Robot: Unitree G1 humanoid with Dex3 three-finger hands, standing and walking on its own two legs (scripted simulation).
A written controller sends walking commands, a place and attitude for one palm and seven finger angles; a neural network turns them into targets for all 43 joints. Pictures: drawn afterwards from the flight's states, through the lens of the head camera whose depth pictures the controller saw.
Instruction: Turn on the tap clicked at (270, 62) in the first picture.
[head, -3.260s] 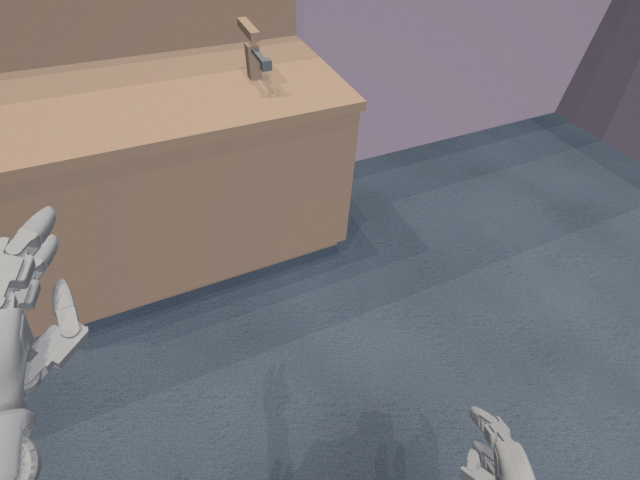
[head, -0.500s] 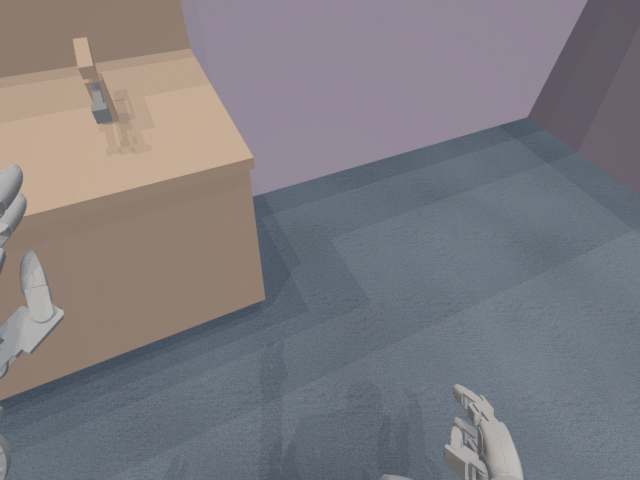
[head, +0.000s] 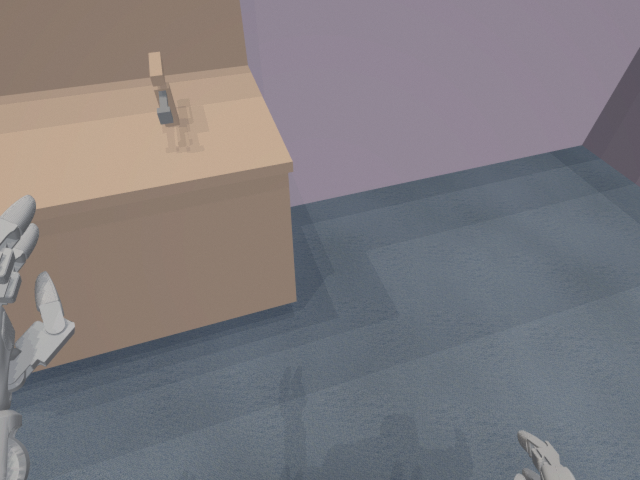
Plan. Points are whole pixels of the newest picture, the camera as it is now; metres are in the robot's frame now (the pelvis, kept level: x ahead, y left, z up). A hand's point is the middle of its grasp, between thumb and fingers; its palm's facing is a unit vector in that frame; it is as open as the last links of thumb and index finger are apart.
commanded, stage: take the last steps up to it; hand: left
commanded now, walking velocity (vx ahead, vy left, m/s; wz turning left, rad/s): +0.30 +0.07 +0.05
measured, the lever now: (165, 115) +0.83 +0.40 +0.02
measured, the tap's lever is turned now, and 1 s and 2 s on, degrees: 0 0 0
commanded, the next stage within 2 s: come to a stop and stand still in 1.86 s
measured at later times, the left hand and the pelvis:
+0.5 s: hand (97, 280) +0.27 +0.25 +0.16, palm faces +0.42 -0.81 -0.41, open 7.4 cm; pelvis +0.05 +0.01 -0.01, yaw +1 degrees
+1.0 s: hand (144, 197) +0.39 +0.24 +0.17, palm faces +0.40 -0.78 -0.49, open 7.4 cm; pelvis +0.18 +0.00 -0.02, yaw +1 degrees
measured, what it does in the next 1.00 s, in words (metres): walks ahead: left foot, then right foot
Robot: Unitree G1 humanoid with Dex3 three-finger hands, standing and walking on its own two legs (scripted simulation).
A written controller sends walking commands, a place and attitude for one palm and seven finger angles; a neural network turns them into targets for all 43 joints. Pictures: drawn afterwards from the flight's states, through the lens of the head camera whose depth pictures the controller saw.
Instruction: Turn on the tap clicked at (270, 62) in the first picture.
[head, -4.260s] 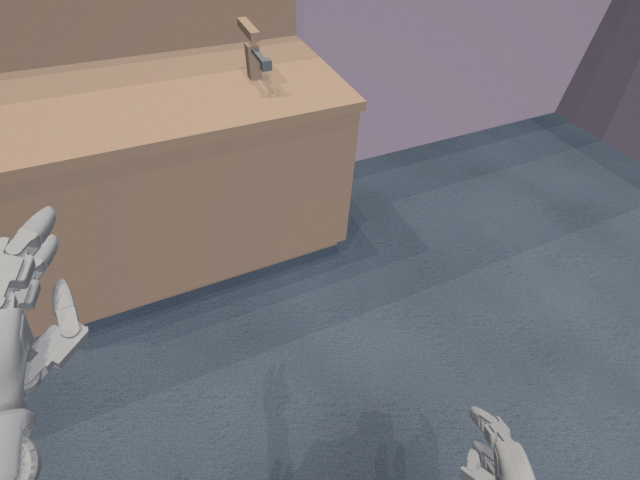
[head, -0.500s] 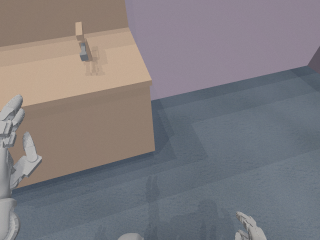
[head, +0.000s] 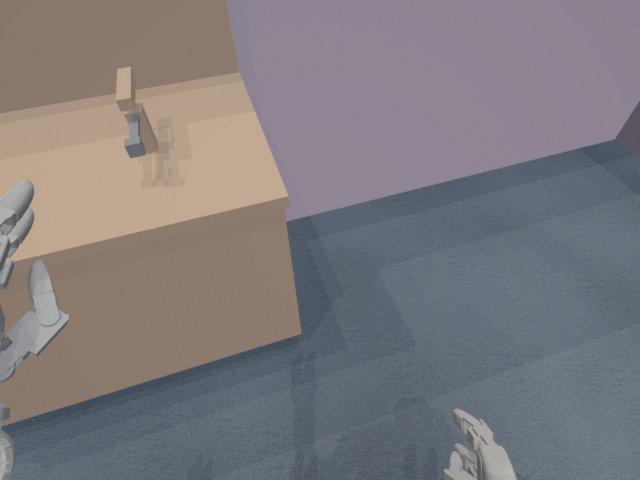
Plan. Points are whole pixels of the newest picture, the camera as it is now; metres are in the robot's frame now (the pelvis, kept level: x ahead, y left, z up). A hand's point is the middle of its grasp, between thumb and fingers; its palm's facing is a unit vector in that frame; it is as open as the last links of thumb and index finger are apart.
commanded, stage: take the last steps up to it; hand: left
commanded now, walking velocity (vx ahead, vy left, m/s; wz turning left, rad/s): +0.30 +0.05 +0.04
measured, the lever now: (135, 147) +0.66 +0.39 +0.04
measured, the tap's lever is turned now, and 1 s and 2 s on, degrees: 0 0 0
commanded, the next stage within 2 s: come to a stop and stand still in 0.86 s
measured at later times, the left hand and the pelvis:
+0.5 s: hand (102, 207) +0.34 +0.25 +0.20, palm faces +0.41 -0.83 -0.38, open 7.4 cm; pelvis +0.11 +0.01 +0.01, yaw +0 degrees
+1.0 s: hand (159, 163) +0.42 +0.21 +0.19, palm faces +0.41 -0.82 -0.41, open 7.4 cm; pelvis +0.21 -0.02 +0.01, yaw +1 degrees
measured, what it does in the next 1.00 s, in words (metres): walks ahead: left foot, then right foot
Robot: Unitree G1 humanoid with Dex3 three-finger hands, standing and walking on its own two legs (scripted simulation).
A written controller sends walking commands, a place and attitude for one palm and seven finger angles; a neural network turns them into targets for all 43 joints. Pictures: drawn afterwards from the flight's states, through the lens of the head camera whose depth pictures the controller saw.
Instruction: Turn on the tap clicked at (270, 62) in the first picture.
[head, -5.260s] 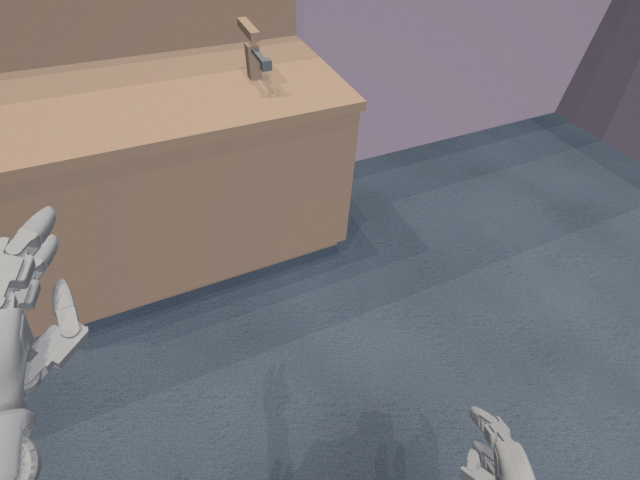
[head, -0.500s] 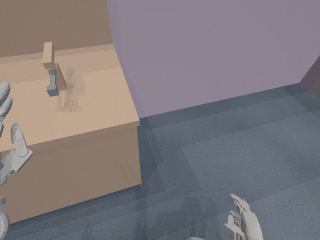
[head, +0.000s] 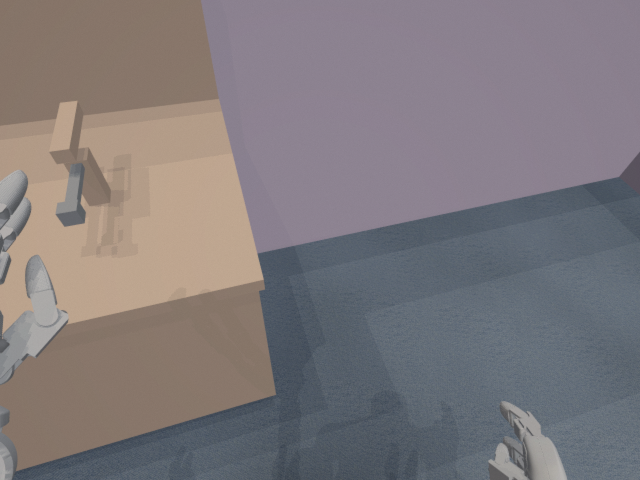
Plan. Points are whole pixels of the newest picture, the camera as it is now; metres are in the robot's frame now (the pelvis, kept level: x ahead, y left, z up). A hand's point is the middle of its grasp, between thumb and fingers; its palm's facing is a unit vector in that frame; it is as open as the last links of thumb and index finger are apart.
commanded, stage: come to a stop and stand still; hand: left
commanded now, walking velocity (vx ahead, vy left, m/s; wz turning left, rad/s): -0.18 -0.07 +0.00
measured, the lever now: (71, 213) +0.46 +0.40 +0.04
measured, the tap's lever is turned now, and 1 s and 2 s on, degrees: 0 0 0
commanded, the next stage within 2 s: look again from close up in 1.56 s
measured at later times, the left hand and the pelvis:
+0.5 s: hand (93, 311) +0.23 +0.22 +0.17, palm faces +0.38 -0.83 -0.41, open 7.4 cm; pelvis +0.01 -0.02 +0.00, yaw +0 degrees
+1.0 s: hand out of the picture +0.19 +0.28 +0.17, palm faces +0.43 -0.83 -0.34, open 7.4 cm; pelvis -0.02 +0.02 +0.01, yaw +0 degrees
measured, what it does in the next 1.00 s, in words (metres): stands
